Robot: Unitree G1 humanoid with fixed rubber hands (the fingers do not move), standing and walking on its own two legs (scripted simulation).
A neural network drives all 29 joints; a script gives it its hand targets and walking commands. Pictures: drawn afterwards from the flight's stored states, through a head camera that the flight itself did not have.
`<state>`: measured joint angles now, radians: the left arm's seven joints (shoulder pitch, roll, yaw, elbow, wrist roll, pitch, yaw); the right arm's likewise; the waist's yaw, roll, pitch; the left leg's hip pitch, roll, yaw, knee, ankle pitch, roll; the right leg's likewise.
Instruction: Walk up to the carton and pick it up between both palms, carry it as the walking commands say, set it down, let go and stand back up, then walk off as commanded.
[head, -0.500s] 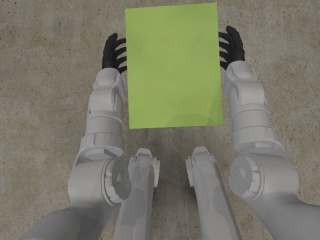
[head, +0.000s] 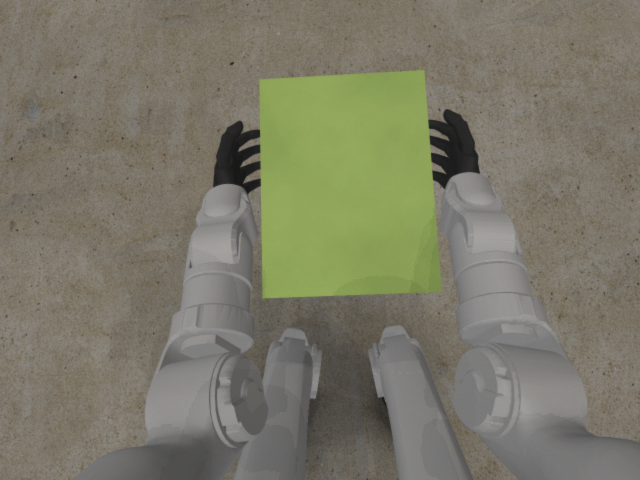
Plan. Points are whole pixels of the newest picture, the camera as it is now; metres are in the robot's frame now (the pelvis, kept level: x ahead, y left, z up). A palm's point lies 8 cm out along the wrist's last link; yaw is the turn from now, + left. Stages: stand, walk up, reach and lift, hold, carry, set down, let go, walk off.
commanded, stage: reach and lift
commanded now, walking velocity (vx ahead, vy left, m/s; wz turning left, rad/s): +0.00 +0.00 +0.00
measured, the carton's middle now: (344, 206) +0.45 +0.00 -0.13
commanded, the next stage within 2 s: none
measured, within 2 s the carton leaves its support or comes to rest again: neither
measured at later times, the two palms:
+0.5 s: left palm (214, 181) +0.43 +0.13 +0.02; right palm (485, 166) +0.44 -0.14 +0.02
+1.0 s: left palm (184, 173) +0.41 +0.13 +0.09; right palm (522, 155) +0.42 -0.14 +0.09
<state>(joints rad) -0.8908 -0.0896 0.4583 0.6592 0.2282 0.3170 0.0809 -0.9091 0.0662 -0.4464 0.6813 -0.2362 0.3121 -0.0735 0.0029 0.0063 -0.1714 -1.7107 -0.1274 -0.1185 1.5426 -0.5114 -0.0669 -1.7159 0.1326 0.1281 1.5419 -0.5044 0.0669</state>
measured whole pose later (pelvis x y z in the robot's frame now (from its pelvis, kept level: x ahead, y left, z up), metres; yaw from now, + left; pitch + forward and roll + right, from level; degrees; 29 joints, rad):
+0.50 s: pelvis +0.02 +0.00 +0.07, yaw +0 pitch +34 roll +1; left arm -0.70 -0.13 0.42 0.63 0.23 0.28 0.08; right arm -0.73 0.11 -0.41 0.66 -0.23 0.28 -0.07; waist 0.00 0.00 -0.20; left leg -1.41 -0.12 -0.14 1.30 -0.47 -0.06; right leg -1.42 0.12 0.14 1.30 -0.47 0.05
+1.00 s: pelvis +0.05 +0.00 +0.13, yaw +0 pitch +26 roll +1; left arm -0.53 -0.17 0.40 0.58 0.26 0.26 0.05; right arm -0.55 0.16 -0.38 0.60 -0.25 0.26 -0.07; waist 0.00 0.00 -0.17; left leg -1.05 -0.10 -0.15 0.98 -0.39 -0.04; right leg -1.06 0.10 0.16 0.99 -0.38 0.03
